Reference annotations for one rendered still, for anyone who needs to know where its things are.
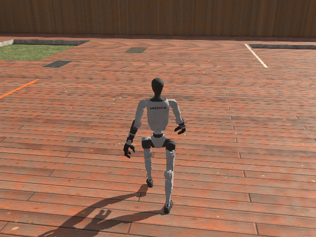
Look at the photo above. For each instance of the right robot hand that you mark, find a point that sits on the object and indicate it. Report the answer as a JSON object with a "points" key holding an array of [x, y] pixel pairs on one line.
{"points": [[182, 131]]}

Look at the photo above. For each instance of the robot torso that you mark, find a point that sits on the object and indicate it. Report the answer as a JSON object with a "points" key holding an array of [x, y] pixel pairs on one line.
{"points": [[158, 114]]}

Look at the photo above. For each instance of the robot left upper arm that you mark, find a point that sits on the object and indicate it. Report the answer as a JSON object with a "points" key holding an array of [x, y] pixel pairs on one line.
{"points": [[142, 104]]}

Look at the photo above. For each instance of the left robot hand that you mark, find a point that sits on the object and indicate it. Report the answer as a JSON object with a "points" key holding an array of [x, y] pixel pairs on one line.
{"points": [[126, 151]]}

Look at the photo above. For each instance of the robot right upper arm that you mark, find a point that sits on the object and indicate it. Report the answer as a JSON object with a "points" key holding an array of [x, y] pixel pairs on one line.
{"points": [[173, 104]]}

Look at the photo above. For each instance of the right robot forearm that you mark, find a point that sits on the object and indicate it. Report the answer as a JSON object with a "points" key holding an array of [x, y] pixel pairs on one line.
{"points": [[182, 125]]}

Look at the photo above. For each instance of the robot left thigh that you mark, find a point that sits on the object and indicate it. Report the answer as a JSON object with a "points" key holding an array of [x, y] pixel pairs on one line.
{"points": [[146, 145]]}

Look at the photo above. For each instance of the left robot forearm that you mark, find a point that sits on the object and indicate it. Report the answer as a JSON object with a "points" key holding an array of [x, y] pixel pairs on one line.
{"points": [[132, 134]]}

